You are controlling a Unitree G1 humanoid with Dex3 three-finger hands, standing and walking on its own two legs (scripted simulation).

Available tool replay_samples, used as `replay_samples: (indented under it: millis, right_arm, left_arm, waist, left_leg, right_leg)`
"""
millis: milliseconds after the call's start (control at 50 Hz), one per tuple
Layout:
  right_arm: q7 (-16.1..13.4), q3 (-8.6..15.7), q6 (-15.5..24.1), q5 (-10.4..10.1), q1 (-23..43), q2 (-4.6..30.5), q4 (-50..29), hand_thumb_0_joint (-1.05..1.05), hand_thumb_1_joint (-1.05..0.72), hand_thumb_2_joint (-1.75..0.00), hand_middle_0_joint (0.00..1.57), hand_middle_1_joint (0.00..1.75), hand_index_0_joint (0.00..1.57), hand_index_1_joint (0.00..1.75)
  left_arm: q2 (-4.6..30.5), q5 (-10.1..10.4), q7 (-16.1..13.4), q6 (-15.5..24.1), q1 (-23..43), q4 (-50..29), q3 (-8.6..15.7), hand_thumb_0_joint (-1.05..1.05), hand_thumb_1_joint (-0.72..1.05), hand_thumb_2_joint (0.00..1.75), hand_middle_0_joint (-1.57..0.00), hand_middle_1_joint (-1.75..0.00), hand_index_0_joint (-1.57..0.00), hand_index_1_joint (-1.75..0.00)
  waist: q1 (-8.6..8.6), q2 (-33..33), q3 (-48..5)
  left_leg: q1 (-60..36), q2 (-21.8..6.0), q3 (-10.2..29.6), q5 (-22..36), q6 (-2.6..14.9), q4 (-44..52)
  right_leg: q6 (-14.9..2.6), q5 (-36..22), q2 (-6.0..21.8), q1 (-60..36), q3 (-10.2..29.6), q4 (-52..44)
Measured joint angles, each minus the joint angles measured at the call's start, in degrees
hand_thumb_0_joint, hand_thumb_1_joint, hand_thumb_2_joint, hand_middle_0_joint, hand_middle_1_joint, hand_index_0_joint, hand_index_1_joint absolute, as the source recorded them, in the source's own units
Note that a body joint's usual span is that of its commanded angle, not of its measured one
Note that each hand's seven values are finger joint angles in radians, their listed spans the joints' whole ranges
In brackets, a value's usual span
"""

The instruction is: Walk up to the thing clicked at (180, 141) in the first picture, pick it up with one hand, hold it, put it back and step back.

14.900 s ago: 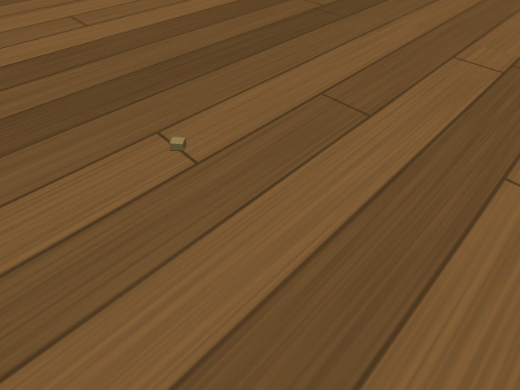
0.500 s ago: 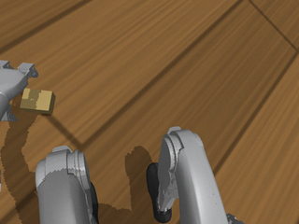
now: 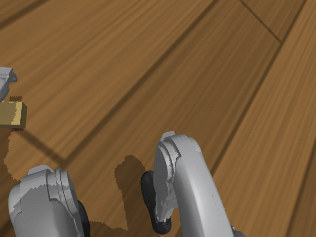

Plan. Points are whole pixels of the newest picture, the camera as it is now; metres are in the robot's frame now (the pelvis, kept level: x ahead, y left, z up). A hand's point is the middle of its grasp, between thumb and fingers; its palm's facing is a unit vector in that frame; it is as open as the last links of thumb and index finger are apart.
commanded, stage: close in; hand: left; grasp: from above
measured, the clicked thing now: (6, 114) +0.48 +0.28 -0.29
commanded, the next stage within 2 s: rest palm in 0.26 s
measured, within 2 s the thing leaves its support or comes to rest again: neither
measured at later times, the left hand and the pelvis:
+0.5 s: hand out of the picture +0.46 +0.29 -0.20, palm faces -0.49 -0.01 -0.87, open 14.0 cm; pelvis +0.00 +0.00 -0.01, yaw -1 degrees
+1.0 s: hand (3, 115) +0.47 +0.28 -0.24, palm faces -0.50 -0.03 -0.86, open 14.4 cm; pelvis +0.01 +0.00 -0.01, yaw -3 degrees
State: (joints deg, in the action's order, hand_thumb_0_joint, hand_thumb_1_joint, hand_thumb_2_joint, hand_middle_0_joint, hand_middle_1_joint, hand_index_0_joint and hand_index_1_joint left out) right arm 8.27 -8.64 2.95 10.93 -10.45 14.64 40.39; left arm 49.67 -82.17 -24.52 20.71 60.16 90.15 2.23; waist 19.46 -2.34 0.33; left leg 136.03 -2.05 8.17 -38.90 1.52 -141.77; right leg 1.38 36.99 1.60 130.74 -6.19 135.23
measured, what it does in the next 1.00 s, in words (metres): stands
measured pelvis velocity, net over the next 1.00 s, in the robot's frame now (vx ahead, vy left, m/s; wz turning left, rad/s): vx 0.01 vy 0.00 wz -0.05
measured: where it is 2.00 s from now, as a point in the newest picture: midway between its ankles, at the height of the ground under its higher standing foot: (122, 228)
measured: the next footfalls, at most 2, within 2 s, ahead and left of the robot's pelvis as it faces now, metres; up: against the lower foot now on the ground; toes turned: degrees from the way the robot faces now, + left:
none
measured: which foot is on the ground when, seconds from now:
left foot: down 0.00-1.00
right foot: down 0.00-1.00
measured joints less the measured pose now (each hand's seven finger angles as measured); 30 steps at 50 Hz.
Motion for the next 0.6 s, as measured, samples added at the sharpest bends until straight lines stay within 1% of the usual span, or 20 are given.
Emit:
replay_samples:
  millis: [80,120,160,240,320,400,520,560,600]
  right_arm:
    - [0.29,-0.24,0.24,0.20,-0.92,0.18,-0.26,0.00,-0.91,-0.89,0.20,0.30,0.20,0.30]
    - [0.45,-0.42,0.25,0.28,-0.92,0.43,-0.48,0.00,-0.91,-0.89,0.20,0.30,0.21,0.30]
    - [0.46,-0.40,0.15,0.43,-0.76,0.74,-0.91,0.00,-0.91,-0.89,0.20,0.30,0.21,0.30]
    - [0.43,-0.17,-0.23,0.86,-0.27,1.37,-1.66,0.00,-0.91,-0.89,0.20,0.30,0.21,0.30]
    - [0.52,-0.25,-0.44,1.28,0.99,1.88,-1.89,0.00,-0.91,-0.89,0.20,0.30,0.21,0.30]
    - [0.64,-0.27,-0.11,1.87,2.44,2.29,-2.29,0.00,-0.91,-0.89,0.20,0.30,0.20,0.30]
    - [0.93,-0.59,1.12,2.58,4.06,2.31,-2.21,0.00,-0.91,-0.89,0.20,0.30,0.20,0.30]
    - [1.24,-0.91,1.71,3.01,4.37,2.21,-2.05,0.00,-0.91,-0.89,0.20,0.30,0.20,0.30]
    - [1.44,-1.37,2.28,3.20,4.64,2.13,-2.11,0.00,-0.91,-0.89,0.20,0.30,0.20,0.30]
  left_arm:
    - [0.80,1.27,1.34,0.23,-0.84,-1.51,0.50,0.00,-0.46,0.98,-0.14,-0.90,-0.13,-0.90]
    - [1.25,1.70,2.07,0.74,-1.10,-1.69,1.13,0.00,-0.47,0.98,-0.13,-0.91,-0.13,-0.90]
    - [1.77,1.71,2.67,1.51,-1.74,-2.38,1.97,0.00,-0.48,0.99,-0.13,-0.91,-0.13,-0.90]
    - [2.11,1.47,3.02,3.25,-2.51,-4.03,2.21,0.00,-0.49,1.00,-0.12,-0.91,-0.12,-0.91]
    - [2.33,0.63,1.96,4.55,-2.19,-3.35,1.90,0.00,-0.49,1.00,-0.11,-0.92,-0.11,-0.92]
    - [2.80,-0.75,0.20,5.06,-1.77,-1.93,1.56,0.00,-0.49,1.02,-0.11,-0.93,-0.11,-0.92]
    - [2.73,-1.74,-3.00,4.01,-0.87,1.25,0.40,0.00,-0.50,1.03,-0.10,-0.92,-0.09,-0.93]
    - [2.52,-1.70,-4.08,3.24,-0.44,2.73,-0.07,0.00,-0.50,1.03,-0.10,-0.92,-0.09,-0.93]
    - [2.54,-1.81,-4.62,2.63,-0.71,3.30,-0.05,0.00,-0.51,1.03,-0.09,-0.92,-0.08,-0.93]
  waist:
    - [-0.09,-0.01,1.08]
    - [-0.08,-0.01,1.55]
    - [-0.17,0.06,1.97]
    - [-0.78,-0.29,2.27]
    - [-1.09,-1.07,2.09]
    - [-1.07,-1.78,2.04]
    - [-0.68,-2.57,1.92]
    - [-0.41,-2.80,2.10]
    - [-0.02,-2.89,2.44]
  left_leg:
    - [0.00,-0.03,0.21,-0.20,-0.20,-0.52]
    - [-0.03,-0.01,0.46,-0.34,-0.28,-0.81]
    - [-0.01,0.02,0.86,-0.50,-0.35,-1.09]
    - [-0.16,0.02,1.32,-0.90,-0.51,-1.36]
    - [-0.63,-0.05,1.59,-1.42,-0.61,-1.54]
    - [-1.00,-0.11,1.87,-1.83,-0.67,-1.89]
    - [-0.90,-0.15,1.90,-2.02,-0.56,-2.45]
    - [-0.84,-0.12,1.85,-2.02,-0.53,-2.69]
    - [-0.70,-0.10,1.94,-2.04,-0.50,-2.98]
  right_leg:
    - [-0.11,0.07,-0.09,0.12,-0.12,0.49]
    - [-0.14,0.14,-0.13,0.05,-0.32,0.66]
    - [-0.16,0.20,-0.18,-0.08,-0.66,0.70]
    - [-0.21,0.41,-0.29,-0.34,-1.03,0.70]
    - [-0.22,0.73,-0.42,-0.77,-1.25,0.71]
    - [-0.20,0.95,-0.55,-1.18,-1.46,0.85]
    - [-0.05,1.04,-0.66,-1.09,-1.42,1.30]
    - [-0.01,1.07,-0.65,-1.04,-1.36,1.55]
    - [0.05,1.06,-0.68,-0.95,-1.40,1.77]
